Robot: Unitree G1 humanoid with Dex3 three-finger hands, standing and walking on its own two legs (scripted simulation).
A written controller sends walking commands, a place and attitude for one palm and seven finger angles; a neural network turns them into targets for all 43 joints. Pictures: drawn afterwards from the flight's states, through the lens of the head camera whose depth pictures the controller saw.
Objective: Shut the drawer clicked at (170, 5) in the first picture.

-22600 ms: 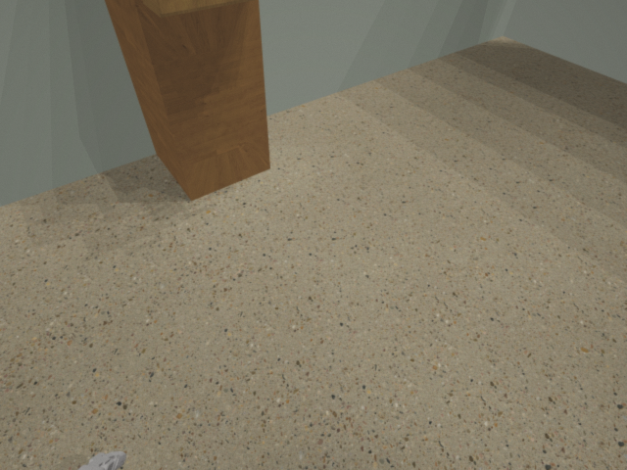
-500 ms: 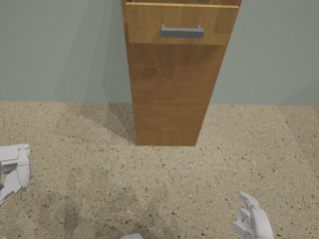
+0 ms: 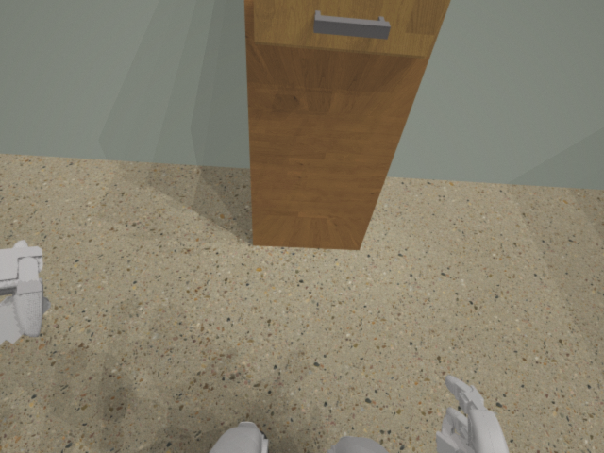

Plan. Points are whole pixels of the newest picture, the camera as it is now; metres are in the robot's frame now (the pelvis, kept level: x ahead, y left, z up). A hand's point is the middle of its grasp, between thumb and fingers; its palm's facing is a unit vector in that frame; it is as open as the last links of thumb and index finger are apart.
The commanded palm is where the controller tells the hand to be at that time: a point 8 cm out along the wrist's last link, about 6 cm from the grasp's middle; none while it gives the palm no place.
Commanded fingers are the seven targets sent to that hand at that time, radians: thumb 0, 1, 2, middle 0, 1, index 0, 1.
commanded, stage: step back with the hand held close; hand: left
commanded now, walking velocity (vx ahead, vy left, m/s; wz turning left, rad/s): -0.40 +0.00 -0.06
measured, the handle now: (350, 22) +0.85 -0.04 +0.16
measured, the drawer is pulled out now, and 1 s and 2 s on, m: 0.06 0.06 0.06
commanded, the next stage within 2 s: stop stepping back and stand still in 0.08 s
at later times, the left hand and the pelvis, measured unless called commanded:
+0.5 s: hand (41, 448) +0.11 +0.19 +0.19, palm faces +0.26 -0.83 -0.49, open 3.3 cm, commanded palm +0.04 +0.24 +0.20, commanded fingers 0.00 0.90 0.90 -1.40 -1.60 -1.40 -1.60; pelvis -0.11 -0.03 +0.01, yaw -6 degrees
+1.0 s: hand out of the picture +0.06 +0.23 +0.19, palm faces +0.33 -0.82 -0.46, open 3.3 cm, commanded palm +0.01 +0.27 +0.20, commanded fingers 0.00 0.90 0.90 -1.40 -1.60 -1.40 -1.60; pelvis -0.14 +0.00 +0.01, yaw -5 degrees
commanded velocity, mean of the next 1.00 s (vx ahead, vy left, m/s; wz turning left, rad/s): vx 0.07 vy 0.01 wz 0.00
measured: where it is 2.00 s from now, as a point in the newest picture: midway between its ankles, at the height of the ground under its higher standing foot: outside the picture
